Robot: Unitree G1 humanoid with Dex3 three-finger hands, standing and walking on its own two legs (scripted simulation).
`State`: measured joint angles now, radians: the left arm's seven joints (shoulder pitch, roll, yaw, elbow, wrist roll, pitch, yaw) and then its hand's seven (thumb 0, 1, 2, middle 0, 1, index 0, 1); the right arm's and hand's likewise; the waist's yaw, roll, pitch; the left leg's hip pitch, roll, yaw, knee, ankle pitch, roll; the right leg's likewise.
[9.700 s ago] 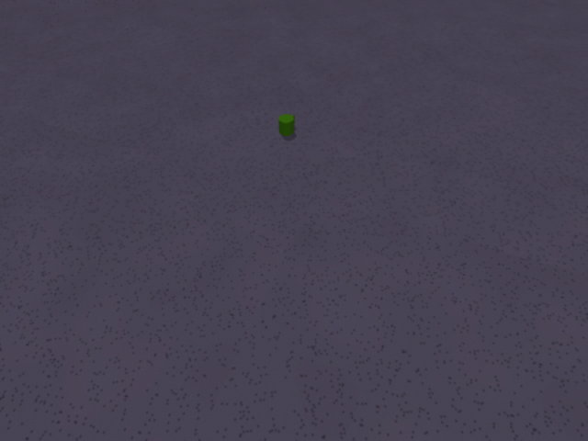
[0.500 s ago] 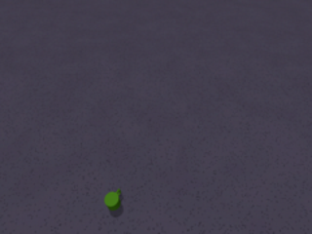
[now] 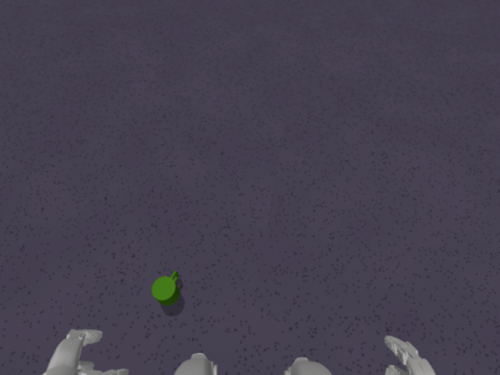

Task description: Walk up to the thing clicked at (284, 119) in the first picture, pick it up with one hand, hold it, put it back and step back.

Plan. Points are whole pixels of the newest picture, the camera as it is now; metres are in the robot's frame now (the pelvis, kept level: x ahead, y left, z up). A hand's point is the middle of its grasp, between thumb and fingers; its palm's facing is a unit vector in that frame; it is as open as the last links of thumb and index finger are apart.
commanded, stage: rise first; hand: left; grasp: from above
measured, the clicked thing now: (168, 286) +0.43 +0.28 -0.69
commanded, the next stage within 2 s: none
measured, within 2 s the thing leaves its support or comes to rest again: neither
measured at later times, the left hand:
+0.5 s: hand out of the picture +0.12 +0.28 -0.21, palm faces -0.17 -0.86 -0.49, open 14.2 cm
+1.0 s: hand (118, 337) +0.23 +0.33 -0.39, palm faces -0.46 -0.44 -0.77, open 14.1 cm
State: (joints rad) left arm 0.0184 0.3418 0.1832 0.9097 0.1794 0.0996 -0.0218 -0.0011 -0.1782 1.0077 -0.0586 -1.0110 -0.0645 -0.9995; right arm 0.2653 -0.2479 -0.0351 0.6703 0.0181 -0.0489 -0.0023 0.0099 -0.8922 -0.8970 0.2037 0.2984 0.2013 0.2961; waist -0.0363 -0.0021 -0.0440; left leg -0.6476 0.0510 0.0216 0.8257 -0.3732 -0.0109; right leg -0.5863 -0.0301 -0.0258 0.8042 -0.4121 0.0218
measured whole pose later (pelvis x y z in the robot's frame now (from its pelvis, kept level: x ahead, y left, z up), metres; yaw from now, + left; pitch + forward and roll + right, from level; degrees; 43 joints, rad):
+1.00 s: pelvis -0.07 +0.00 -0.26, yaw -3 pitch +34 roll -4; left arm -0.29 0.59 0.23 0.80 0.73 -0.21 0.04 -0.01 -0.53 1.00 -0.07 -1.07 -0.07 -1.06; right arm 0.04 -0.29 -0.06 0.67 -0.03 -0.15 0.05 0.01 -0.88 -0.89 0.20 0.30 0.20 0.30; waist 0.00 0.00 -0.14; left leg -1.88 0.07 -0.07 1.94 -0.65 -0.01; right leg -1.78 -0.01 -0.04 1.92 -0.73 0.02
